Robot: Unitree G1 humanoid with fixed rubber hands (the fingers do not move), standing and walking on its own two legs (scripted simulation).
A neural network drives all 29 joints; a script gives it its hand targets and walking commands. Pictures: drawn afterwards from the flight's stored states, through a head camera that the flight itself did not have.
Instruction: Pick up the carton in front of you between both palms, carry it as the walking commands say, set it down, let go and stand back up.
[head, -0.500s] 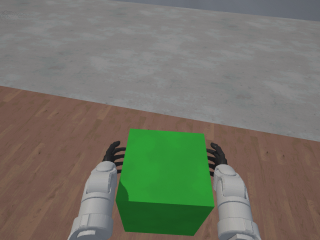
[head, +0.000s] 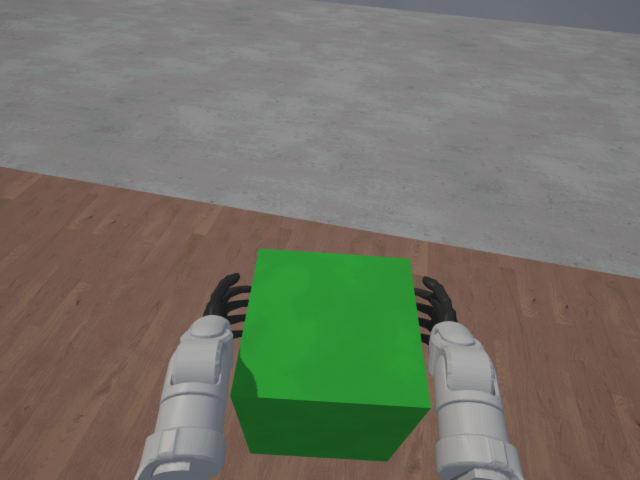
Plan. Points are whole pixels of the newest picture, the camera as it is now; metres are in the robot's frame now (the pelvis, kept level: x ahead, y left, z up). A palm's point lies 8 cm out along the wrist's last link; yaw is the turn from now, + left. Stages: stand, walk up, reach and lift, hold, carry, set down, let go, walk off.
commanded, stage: reach and lift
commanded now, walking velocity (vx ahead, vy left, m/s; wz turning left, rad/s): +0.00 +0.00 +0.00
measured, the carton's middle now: (326, 360) +0.28 +0.00 -0.05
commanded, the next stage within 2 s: hold in 0.34 s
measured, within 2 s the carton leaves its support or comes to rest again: neither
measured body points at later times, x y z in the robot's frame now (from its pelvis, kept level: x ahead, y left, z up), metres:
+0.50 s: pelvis +0.01 +0.00 +0.00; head -0.04 +0.00 +0.45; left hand +0.30 +0.15 +0.04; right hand +0.30 -0.15 +0.05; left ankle +0.02 +0.13 -0.74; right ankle +0.01 -0.13 -0.74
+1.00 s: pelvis -0.01 +0.00 +0.00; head -0.05 +0.00 +0.45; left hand +0.30 +0.15 +0.04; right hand +0.30 -0.15 +0.05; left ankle +0.02 +0.13 -0.74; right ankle +0.01 -0.13 -0.74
